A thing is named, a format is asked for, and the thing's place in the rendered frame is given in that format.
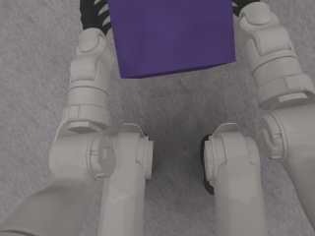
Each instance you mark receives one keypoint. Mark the right robot upper arm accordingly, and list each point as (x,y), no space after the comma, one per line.
(288,135)

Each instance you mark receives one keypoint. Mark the right robot foot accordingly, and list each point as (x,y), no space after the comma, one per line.
(209,188)

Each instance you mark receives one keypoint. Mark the robot left forearm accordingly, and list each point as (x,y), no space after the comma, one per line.
(86,110)

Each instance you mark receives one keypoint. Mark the robot left hand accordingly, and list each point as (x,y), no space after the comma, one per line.
(90,17)

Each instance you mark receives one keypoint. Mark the carton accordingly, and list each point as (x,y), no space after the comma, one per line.
(163,37)

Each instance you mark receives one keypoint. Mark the robot right forearm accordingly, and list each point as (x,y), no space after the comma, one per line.
(272,60)

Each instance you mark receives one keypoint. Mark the left robot upper arm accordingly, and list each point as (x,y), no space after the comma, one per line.
(78,164)

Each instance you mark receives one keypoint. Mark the right robot shin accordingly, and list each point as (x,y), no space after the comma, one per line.
(253,152)

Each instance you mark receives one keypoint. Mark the robot right hand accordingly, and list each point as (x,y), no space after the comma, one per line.
(241,4)

